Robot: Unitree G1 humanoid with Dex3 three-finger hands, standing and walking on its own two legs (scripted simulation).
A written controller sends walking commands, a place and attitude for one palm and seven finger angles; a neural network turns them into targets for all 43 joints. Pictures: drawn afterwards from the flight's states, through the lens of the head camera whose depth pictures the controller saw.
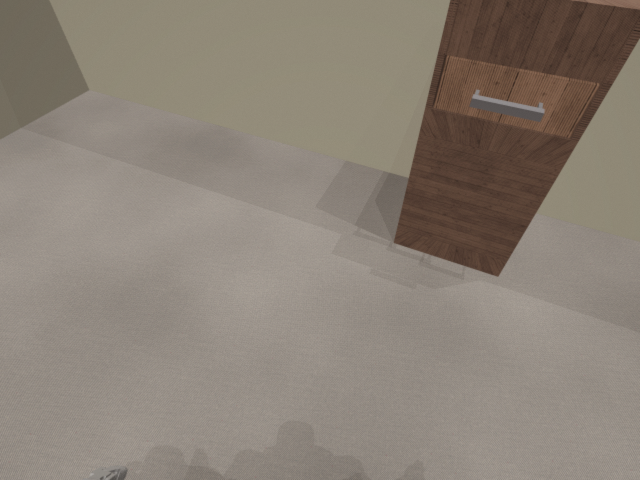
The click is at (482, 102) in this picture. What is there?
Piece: drawer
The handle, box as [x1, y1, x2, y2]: [469, 89, 544, 121]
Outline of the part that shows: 469,106 537,121 540,120 544,110 542,108 542,103 539,102 537,107 480,96 478,94 479,90 476,89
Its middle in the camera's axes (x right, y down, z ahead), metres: +0.51 -0.37 +1.06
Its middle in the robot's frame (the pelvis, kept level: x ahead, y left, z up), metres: +1.06 -0.46 -0.05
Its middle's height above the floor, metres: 0.72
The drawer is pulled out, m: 0.00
